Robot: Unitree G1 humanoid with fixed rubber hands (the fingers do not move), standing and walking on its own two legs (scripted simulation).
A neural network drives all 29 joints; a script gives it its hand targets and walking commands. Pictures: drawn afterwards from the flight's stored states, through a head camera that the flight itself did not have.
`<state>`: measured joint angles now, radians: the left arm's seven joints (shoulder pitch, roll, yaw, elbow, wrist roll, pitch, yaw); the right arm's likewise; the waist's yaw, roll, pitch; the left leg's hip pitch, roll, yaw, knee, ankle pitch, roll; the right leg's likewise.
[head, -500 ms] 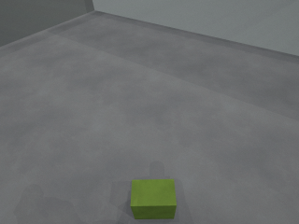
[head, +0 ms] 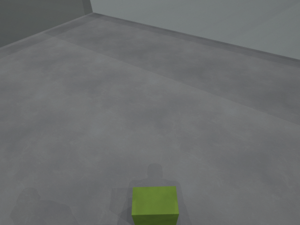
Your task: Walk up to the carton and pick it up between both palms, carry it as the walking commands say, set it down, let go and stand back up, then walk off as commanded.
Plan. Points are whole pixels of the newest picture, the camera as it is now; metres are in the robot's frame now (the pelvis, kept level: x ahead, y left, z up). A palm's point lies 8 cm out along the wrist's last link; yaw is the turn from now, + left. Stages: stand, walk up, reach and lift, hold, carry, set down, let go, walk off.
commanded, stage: walk up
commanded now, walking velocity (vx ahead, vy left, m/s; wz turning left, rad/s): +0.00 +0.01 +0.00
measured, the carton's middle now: (155, 207) +0.40 +0.01 -0.65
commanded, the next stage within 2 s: stand in 0.74 s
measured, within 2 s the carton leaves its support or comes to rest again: neither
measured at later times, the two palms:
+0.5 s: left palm out of the picture +0.00 +0.23 -0.15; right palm out of the picture -0.02 -0.21 -0.16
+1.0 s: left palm out of the picture -0.02 +0.22 -0.14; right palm out of the picture -0.03 -0.20 -0.16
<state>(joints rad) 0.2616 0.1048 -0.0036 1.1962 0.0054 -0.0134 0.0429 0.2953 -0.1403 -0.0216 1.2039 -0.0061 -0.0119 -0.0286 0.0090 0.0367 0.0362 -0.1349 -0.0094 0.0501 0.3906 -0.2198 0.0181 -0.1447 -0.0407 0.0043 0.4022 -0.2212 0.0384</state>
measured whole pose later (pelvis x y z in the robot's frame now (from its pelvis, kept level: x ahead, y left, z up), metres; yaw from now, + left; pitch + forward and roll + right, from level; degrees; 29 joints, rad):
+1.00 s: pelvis +0.00 +0.01 +0.00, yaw +0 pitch -2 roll +0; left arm 0.25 0.11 -0.01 1.23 0.01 -0.01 0.04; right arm 0.29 -0.14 -0.01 1.21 0.00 -0.01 -0.04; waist 0.02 0.03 0.05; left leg -0.13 -0.02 0.06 0.38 -0.22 0.04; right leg -0.14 -0.06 0.00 0.40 -0.23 0.05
